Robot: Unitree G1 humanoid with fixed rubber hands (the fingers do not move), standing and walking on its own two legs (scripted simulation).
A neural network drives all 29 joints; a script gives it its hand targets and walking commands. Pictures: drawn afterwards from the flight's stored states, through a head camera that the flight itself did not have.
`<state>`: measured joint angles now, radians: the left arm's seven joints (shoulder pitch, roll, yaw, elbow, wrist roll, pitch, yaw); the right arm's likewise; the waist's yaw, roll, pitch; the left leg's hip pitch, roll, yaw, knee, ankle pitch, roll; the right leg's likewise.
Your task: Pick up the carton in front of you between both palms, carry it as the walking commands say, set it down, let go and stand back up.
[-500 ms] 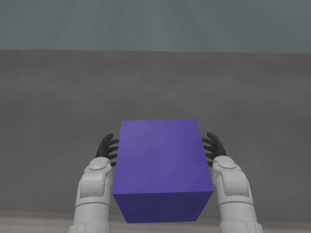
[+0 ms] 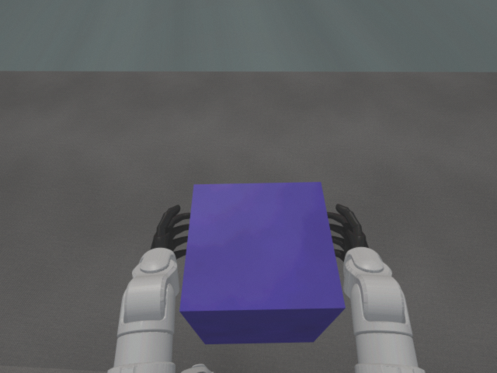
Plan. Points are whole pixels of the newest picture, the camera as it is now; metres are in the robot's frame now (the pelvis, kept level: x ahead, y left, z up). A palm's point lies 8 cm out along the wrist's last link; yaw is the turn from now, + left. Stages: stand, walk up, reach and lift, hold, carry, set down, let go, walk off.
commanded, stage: carry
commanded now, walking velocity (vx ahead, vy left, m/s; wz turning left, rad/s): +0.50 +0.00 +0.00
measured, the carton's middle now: (258, 269) +0.30 +0.00 -0.04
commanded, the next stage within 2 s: none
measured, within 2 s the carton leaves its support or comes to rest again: neither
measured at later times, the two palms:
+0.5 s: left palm (172, 164) +0.51 +0.18 +0.02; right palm (317, 164) +0.50 -0.12 +0.02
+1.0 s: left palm (182, 143) +0.57 +0.17 +0.02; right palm (319, 142) +0.56 -0.13 +0.02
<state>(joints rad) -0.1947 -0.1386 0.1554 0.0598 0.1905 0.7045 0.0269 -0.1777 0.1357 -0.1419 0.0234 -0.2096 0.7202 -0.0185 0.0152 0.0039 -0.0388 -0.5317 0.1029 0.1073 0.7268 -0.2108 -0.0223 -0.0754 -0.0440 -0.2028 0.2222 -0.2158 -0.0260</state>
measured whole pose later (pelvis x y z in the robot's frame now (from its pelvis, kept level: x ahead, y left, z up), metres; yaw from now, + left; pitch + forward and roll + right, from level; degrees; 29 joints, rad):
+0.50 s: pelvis +0.21 +0.04 -0.01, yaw -2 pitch +2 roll +1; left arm -0.18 -0.14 0.15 0.05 0.20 0.69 0.03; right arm -0.18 0.14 -0.15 0.06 -0.19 0.67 -0.01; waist 0.01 -0.03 -0.01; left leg -0.25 0.04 0.23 0.44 -0.23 0.04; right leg -0.31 -0.09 -0.14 0.43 -0.12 0.02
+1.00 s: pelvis +0.27 +0.02 -0.02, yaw -1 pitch +3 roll +0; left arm -0.23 -0.15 0.20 0.15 0.24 0.72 0.00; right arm -0.23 0.14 -0.18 0.14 -0.23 0.73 -0.01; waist 0.00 0.01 -0.09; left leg -0.20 0.08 0.20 0.52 -0.36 -0.01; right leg -0.27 -0.06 -0.17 0.54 -0.31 -0.01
